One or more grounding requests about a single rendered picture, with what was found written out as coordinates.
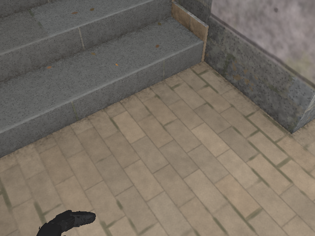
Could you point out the robot left hand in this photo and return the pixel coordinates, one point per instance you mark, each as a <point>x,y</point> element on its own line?
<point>65,221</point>

